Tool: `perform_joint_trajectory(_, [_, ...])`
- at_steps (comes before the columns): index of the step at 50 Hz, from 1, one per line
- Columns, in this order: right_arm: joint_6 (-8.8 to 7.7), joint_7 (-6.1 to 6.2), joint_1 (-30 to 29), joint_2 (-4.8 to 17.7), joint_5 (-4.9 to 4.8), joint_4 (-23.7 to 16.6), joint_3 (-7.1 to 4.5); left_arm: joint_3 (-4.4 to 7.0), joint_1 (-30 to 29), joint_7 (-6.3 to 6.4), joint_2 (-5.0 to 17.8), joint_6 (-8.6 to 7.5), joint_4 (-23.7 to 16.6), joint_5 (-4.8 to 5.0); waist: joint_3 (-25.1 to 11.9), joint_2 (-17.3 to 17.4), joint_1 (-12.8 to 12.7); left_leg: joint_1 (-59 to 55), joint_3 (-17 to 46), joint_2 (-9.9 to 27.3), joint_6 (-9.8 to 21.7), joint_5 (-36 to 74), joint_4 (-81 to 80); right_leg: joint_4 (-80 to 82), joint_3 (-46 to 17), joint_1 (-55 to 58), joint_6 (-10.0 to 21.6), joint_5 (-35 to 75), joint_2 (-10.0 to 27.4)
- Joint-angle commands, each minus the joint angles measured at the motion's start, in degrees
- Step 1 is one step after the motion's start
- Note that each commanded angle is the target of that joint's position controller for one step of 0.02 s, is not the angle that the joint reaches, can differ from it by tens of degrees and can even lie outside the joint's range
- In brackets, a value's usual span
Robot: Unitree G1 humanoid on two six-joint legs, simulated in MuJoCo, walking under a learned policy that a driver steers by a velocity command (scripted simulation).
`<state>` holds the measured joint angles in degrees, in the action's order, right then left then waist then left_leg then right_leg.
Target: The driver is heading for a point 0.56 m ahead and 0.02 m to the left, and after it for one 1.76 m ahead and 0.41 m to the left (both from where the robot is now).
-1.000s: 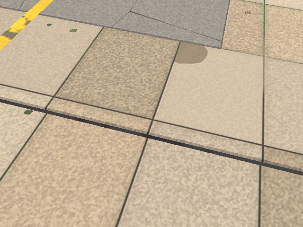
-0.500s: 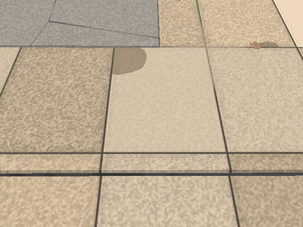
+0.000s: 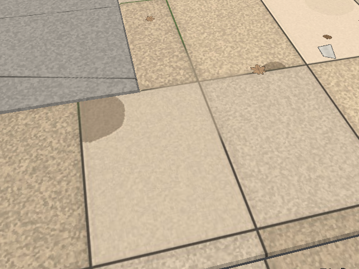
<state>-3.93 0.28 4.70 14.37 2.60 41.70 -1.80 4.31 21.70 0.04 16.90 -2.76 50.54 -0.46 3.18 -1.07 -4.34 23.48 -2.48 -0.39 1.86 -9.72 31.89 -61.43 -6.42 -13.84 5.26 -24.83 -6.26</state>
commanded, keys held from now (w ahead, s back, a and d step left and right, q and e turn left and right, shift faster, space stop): w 0.50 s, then w+q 0.50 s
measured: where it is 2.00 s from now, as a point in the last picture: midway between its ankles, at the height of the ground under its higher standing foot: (199, 181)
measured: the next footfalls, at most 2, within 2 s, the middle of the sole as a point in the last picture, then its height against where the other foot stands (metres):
right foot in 0.42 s outside the picture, level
left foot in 0.96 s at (190, 215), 0.04 m higher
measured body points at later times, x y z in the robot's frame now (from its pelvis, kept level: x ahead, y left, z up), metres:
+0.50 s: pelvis +0.24 -0.04 +0.00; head +0.27 -0.06 +0.45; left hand +0.44 +0.17 -0.10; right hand +0.21 -0.29 -0.14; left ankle +0.12 +0.10 -0.64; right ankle +0.29 -0.12 -0.73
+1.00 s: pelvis +0.51 -0.03 +0.00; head +0.54 -0.03 +0.45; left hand +0.47 +0.21 -0.14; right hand +0.71 -0.24 -0.11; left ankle +0.59 +0.02 -0.69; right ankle +0.31 -0.13 -0.65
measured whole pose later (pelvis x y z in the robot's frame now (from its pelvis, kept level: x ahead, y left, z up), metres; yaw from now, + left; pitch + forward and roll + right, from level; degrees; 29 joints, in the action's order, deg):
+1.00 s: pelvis +0.51 -0.03 +0.00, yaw +7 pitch +1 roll +1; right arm -0.7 -1.9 6.7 12.3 1.2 41.3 -1.6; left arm 1.0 23.2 0.7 11.3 -4.0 53.5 -1.4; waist 1.8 -0.1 -0.2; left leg 32.0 -8.7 -4.8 10.1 -15.8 46.1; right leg -55.1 8.6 -6.4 1.2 -19.4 2.7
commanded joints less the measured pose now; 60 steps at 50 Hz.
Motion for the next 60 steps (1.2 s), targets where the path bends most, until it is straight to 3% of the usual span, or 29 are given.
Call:
perform_joint_trajectory(1, [-0.27, 0.25, 8.4, 4.9, -0.27, -0.5, -1.65, 0.45, -0.9, -1.07, 3.6, 0.16, -4.4, -1.33, -4.3, 4.4, 4.6, -18.6, 21.0, 17.4, 6.7, -2.7, -18.5, -7.0, 0.8, -19.2, -1.0, 5.9, 7.3])
perform_joint_trajectory(3, [-1.36, -0.12, 10.6, 5.0, -0.85, 1.4, -1.57, 0.11, -0.7, -2.05, 2.2, 1.20, -4.8, -1.85, -3.7, 7.3, 3.6, -15.6, 14.6, 15.1, 6.5, 7.0, -19.7, -5.7, 1.3, -17.3, -1.5, 6.8, 7.4])
perform_joint_trajectory(7, [-2.93, -1.01, 13.7, 5.6, -1.43, 3.6, -1.83, -0.61, -6.0, -2.99, 1.1, 1.55, -6.8, -2.00, -2.7, 6.8, 3.6, -16.7, 8.9, 14.9, 8.4, 12.7, -22.7, -0.9, 0.9, -22.4, -2.2, 11.4, 7.6])
perform_joint_trajectory(12, [-2.47, -1.22, 16.1, 6.2, -1.72, 5.7, -1.87, -2.37, -17.4, -3.84, -0.7, 0.84, -10.3, -1.90, -0.6, 6.5, 5.3, -16.0, 1.2, 12.0, 7.3, 16.2, -23.9, 17.4, 6.6, -19.6, -3.6, 20.2, 8.5])
perform_joint_trajectory(16, [-1.70, -1.11, 20.5, 7.9, -1.70, 8.0, -2.27, -2.99, -21.5, -3.29, -0.4, 0.54, -11.6, -1.76, -0.5, 7.5, 6.5, -19.4, 1.2, 14.2, 7.0, 21.9, -21.1, 24.9, 10.5, -14.3, -2.0, 17.3, 7.8])
perform_joint_trajectory(18, [-0.98, -0.95, 20.8, 8.8, -1.63, 8.7, -2.42, -2.69, -19.7, -2.71, 0.5, 0.17, -11.3, -2.05, -1.1, 7.5, 5.3, -22.3, 1.0, 15.1, 6.7, 31.5, -15.9, 28.4, 11.5, -10.6, -0.3, 13.2, 6.2])
perform_joint_trajectory(20, [-0.24, -0.76, 20.8, 8.3, -2.35, 9.1, -2.10, -1.57, -6.3, -1.82, 2.1, -0.92, -6.5, -2.98, -8.6, 4.2, -0.4, -19.7, -2.7, 11.5, 4.9, 38.0, 1.9, 35.3, 12.3, 7.1, 1.8, 15.2, 3.3])
perform_joint_trajectory(21, [-0.27, -0.79, 19.8, 5.8, -2.63, 7.0, -1.20, -0.35, 3.1, -0.95, 6.2, -1.35, -4.8, -4.04, -15.5, -1.3, -4.3, -8.8, -4.4, 9.1, 3.2, 19.4, 17.7, 37.6, -1.1, 21.1, 4.4, 9.4, 15.2])
perform_joint_trajectory(22, [-0.25, -1.25, 24.0, -0.5, -3.19, 4.7, 0.04, 0.97, 4.1, -0.32, 12.7, -0.89, -4.7, -3.72, -18.4, -14.2, -0.6, 11.1, -5.0, -0.4, 0.8, -20.7, 35.6, 43.9, -27.6, 32.0, 10.4, 11.9, 31.3])
perform_joint_trajectory(23, [0.59, -0.51, 20.6, 6.2, -1.80, 5.4, -1.68, 1.48, 4.2, -0.17, 11.5, -0.27, -4.3, -1.06, -16.3, -6.1, -2.6, 16.0, 2.3, 1.1, 1.3, -19.4, 42.5, 44.9, -28.6, 28.0, 12.1, 9.7, 29.9])
perform_joint_trajectory(24, [0.39, -0.73, 17.0, 5.5, -1.76, 4.3, -1.71, 0.36, -0.3, -0.14, 7.6, -0.37, -4.4, -0.82, -8.3, -4.6, -0.1, 18.9, 3.1, 3.4, 1.8, -15.1, 43.9, 45.3, -20.7, 21.8, 10.9, 10.3, 26.9])
perform_joint_trajectory(25, [0.01, -1.07, 15.9, 4.6, -1.86, 4.2, -1.43, -0.52, -3.2, -0.46, 4.3, -0.74, -4.4, -0.74, -4.4, -3.0, 1.7, 17.4, 3.1, 5.0, 1.8, -11.4, 41.3, 47.6, -15.0, 14.8, 8.9, 13.3, 23.5])
perform_joint_trajectory(27, [1.36, -1.74, 18.6, 3.2, -1.15, 5.9, -1.35, -1.35, -5.8, -0.30, 1.4, -1.66, -4.1, -0.90, -2.5, -3.5, 5.1, 12.3, 3.4, 6.0, 1.1, -8.2, 39.9, 50.8, -7.0, 7.3, 5.7, 16.0, 19.7])
perform_joint_trajectory(30, [3.04, -2.23, 17.8, 1.8, -1.10, 5.8, -1.72, -1.13, -2.7, -0.26, 1.6, -3.08, -1.9, -0.83, -1.6, -3.1, 6.2, 16.3, 4.3, 4.8, 0.8, -6.1, 47.2, 52.5, -1.7, 5.8, 5.6, 21.4, 19.5])
perform_joint_trajectory(35, [3.97, -1.90, 6.4, 0.6, -0.60, 1.3, -1.17, -1.65, 2.6, 0.43, 0.8, -3.03, 0.9, -1.38, 1.9, -1.6, 4.7, 28.7, 4.0, 4.2, 0.5, -3.5, 47.1, 54.8, 5.4, 7.8, 4.4, 21.9, 18.7])
perform_joint_trajectory(39, [3.70, -2.33, 0.2, -0.5, -0.26, -1.5, -0.09, -2.15, 4.8, 0.98, 1.0, -3.37, 2.0, -0.95, 2.5, -1.2, 3.7, 28.4, 0.0, 3.9, 0.9, -0.6, 34.3, 54.4, 11.4, 12.5, 3.4, 37.0, 18.5])
perform_joint_trajectory(42, [3.77, -2.89, -4.4, -1.5, -0.37, -4.1, 0.98, -2.17, 6.4, 1.54, 1.9, -3.11, 3.1, -0.58, 2.4, -2.3, 2.5, 24.1, -5.6, 3.4, 3.2, -2.4, 24.4, 53.4, 14.6, 17.1, 2.6, 48.8, 19.9])
perform_joint_trajectory(44, [3.89, -2.59, -1.7, -1.1, -0.76, -4.2, 0.95, -2.05, 5.7, 1.79, 3.1, -2.89, 3.3, -0.88, -0.6, -4.2, 4.3, 14.7, -9.7, -0.4, 6.1, -6.3, 19.5, 46.3, 18.2, 18.9, 1.0, 73.2, 20.2])
perform_joint_trajectory(46, [3.68, -2.22, 7.9, 1.6, -1.29, -2.5, -0.28, -1.16, 4.1, 2.09, 6.2, -2.14, 2.5, -1.65, -7.5, -7.4, 8.9, 4.0, -9.8, -4.6, 9.1, -12.6, 16.4, 30.6, 19.2, 21.2, 0.8, 88.9, 21.9])
perform_joint_trajectory(47, [3.10, -2.21, 15.2, 3.7, -1.33, -0.5, -1.36, -0.62, 2.4, 1.85, 7.7, -1.86, 1.3, -1.27, -11.8, -7.2, 12.3, -6.4, -7.2, -6.1, 10.7, -11.4, 10.6, 19.3, 19.2, 17.8, 0.9, 84.0, 21.8])
perform_joint_trajectory(48, [2.46, -1.96, 21.3, 7.9, -0.64, 1.1, -3.24, -0.51, 0.8, 1.56, 7.5, -2.04, -0.5, -0.41, -15.2, -2.1, 15.8, -19.4, 3.7, -1.8, 12.9, -11.8, 0.4, 3.3, 19.8, 7.0, -0.6, 63.6, 19.2])
perform_joint_trajectory(49, [3.18, -1.44, 18.0, 16.0, -1.64, 0.4, -5.66, -1.63, 1.1, 0.33, 0.5, -2.62, -5.5, 0.04, -17.7, 17.7, 10.1, -34.4, 41.6, 16.4, 21.7, -11.8, -12.0, -23.8, 18.1, -19.9, -4.8, 3.2, 3.5])
perform_joint_trajectory(50, [3.57, -1.16, 16.0, 15.5, -2.52, -0.8, -5.85, -1.13, -2.1, -0.44, 4.1, -3.64, -7.1, -1.44, -19.9, 7.1, 11.0, -33.8, 51.0, 19.0, 24.2, -7.4, -17.0, -30.5, 2.4, -26.6, -3.9, 4.4, 4.8])
perform_joint_trajectory(51, [3.48, -0.47, 14.2, 12.5, -1.97, 0.3, -5.16, -1.15, -5.1, -0.65, 3.0, -3.94, -8.2, -0.64, -12.1, 1.4, 9.1, -27.5, 42.8, 18.7, 23.1, -6.9, -15.7, -30.7, 1.8, -29.5, -3.8, 7.2, 7.4])
perform_joint_trajectory(52, [3.18, -0.28, 14.3, 9.1, -1.81, 1.8, -4.21, -1.40, -4.7, -0.36, 2.1, -4.15, -8.5, -0.43, -4.3, -3.2, 6.4, -18.3, 35.7, 16.8, 19.9, -0.6, -16.3, -25.4, 3.2, -28.6, -3.8, 7.6, 9.6])
perform_joint_trajectory(53, [2.46, -0.11, 12.3, 7.3, -1.84, 2.0, -3.73, -1.57, -5.4, -0.07, 1.1, -3.52, -9.3, -0.92, -1.6, -4.0, 4.0, -13.0, 29.4, 12.9, 17.2, 4.7, -16.5, -19.6, 2.9, -26.3, -4.3, 7.2, 11.6])
perform_joint_trajectory(54, [1.95, -0.08, 10.0, 6.0, -1.78, 1.8, -3.39, -1.80, -4.0, 0.04, 0.7, -2.28, -9.2, -1.61, -0.9, -2.6, 2.1, -8.8, 24.3, 9.9, 16.1, 8.7, -16.9, -17.6, 3.1, -23.1, -4.7, 6.8, 11.8])
perform_joint_trajectory(56, [0.86, -0.46, 10.6, 6.0, -2.23, 1.7, -3.30, -1.83, -3.6, -0.22, 0.7, 0.04, -9.8, -2.28, -2.2, -0.8, 1.5, -7.5, 19.1, 6.9, 15.5, 12.9, -17.9, -10.8, 4.1, -20.9, -5.8, 6.3, 12.4])
perform_joint_trajectory(60, [0.18, -0.34, 15.3, 8.7, -2.48, 1.7, -3.89, -1.92, -9.1, -0.10, 0.4, 1.10, -12.4, -2.07, -3.2, 1.0, 3.3, -12.2, 14.1, 4.8, 11.9, 42.8, -15.0, 0.2, 7.0, -23.3, -8.0, 13.1, 10.8])
Keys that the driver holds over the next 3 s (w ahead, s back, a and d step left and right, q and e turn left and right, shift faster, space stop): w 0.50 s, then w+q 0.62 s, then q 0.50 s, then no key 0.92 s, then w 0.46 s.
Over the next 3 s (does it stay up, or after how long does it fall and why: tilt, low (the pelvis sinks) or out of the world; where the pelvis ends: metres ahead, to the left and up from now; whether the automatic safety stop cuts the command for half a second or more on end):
stays up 0.81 0.04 0.06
